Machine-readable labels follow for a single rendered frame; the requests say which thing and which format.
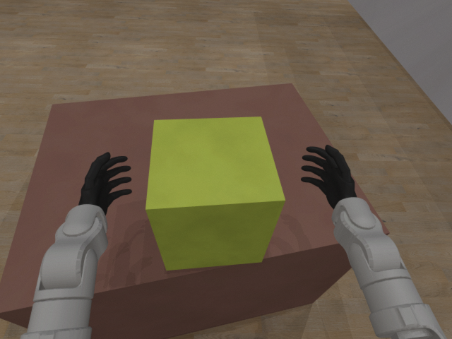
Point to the right robot forearm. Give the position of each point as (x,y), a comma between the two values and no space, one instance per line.
(397,310)

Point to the pedestal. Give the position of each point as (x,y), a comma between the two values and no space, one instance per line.
(135,296)

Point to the right robot hand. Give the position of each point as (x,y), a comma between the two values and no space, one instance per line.
(337,182)

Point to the left robot forearm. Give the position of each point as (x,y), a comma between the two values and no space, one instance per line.
(66,281)

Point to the carton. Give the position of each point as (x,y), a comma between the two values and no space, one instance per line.
(214,195)

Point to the left robot hand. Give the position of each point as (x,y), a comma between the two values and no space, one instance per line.
(97,186)

